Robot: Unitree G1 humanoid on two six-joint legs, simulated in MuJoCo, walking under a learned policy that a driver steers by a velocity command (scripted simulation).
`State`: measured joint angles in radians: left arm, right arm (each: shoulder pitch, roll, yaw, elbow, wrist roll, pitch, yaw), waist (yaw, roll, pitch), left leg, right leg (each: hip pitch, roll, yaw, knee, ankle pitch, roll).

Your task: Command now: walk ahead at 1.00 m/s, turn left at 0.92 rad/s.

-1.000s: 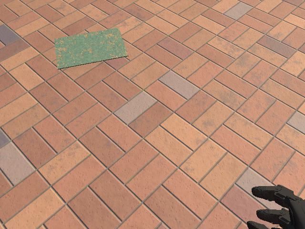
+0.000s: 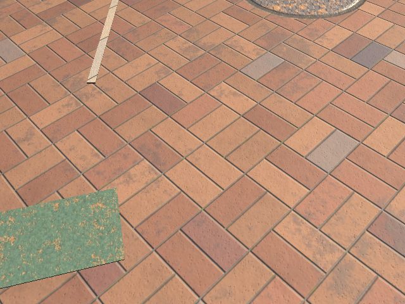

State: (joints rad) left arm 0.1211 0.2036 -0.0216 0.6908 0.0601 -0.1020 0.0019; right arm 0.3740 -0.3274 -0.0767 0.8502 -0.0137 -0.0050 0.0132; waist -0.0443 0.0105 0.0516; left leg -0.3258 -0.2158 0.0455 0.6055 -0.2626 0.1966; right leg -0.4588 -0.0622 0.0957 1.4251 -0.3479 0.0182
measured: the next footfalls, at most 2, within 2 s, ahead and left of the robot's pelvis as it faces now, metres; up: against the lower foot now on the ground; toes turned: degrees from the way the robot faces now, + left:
right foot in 0.28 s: +0.49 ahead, -0.16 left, +0.00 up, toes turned +19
left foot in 0.76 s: +0.76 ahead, +0.20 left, +0.00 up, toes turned +46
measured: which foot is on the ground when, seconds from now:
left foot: down 0.00-0.28, up 0.30-0.74, down 0.76-1.00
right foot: up 0.00-0.26, down 0.28-0.74, up 0.76-1.00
